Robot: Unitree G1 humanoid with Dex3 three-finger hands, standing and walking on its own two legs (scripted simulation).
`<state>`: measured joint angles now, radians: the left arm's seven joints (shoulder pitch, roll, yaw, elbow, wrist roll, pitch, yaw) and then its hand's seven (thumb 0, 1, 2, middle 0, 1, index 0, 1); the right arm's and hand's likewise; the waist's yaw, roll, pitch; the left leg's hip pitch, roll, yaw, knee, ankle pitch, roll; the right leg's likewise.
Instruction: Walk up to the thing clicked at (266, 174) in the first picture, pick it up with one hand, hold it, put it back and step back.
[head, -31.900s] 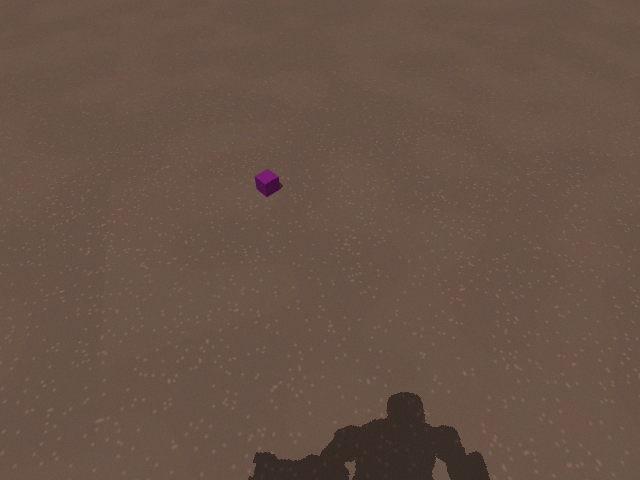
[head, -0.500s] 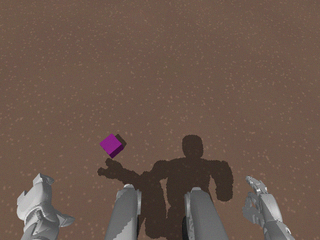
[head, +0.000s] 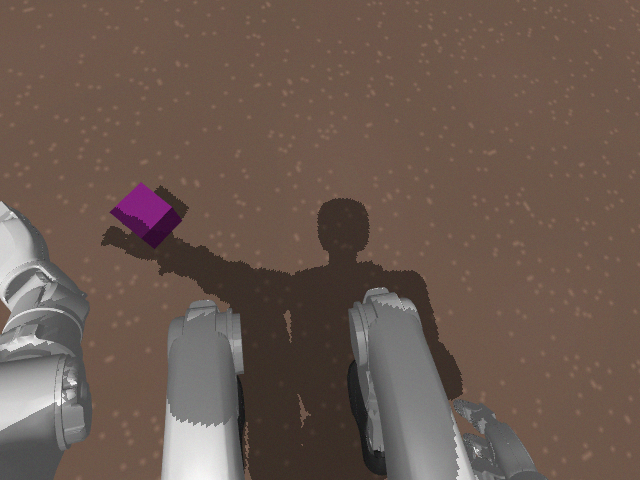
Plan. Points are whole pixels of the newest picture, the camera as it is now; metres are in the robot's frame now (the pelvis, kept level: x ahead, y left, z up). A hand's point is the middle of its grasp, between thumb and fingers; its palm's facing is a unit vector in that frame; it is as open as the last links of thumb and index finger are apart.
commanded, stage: rise first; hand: left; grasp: from above
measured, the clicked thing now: (148, 216) +0.53 +0.30 -0.36
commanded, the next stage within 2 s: none
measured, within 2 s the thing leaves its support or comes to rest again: neither
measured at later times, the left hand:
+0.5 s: hand (83, 237) +0.45 +0.34 -0.21, palm faces -0.23 -0.32 -0.92, open 13.8 cm
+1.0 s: hand (90, 223) +0.48 +0.35 -0.24, palm faces -0.23 -0.32 -0.92, open 13.9 cm
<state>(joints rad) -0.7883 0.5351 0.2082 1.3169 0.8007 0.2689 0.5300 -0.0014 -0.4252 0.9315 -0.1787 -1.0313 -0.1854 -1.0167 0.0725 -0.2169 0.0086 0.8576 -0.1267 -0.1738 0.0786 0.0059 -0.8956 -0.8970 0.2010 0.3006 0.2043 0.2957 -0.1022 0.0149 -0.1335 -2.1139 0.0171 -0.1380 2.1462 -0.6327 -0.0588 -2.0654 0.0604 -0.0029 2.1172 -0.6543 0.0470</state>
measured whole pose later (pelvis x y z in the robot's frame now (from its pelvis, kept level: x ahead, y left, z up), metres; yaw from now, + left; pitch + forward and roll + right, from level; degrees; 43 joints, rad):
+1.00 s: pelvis +0.02 +0.01 -0.08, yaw -4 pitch +34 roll -8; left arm -1.10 0.79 0.33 1.60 0.91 0.22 0.51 0.00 -0.54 0.97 -0.12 -1.09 -0.13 -1.07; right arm 0.15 -0.30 0.10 0.84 -0.16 -0.25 0.26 0.00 -0.92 -0.91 0.20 0.30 0.20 0.30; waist -0.24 0.00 0.01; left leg -2.35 0.00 -0.19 2.45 -0.69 -0.05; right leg -2.27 0.08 -0.03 2.37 -0.71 0.07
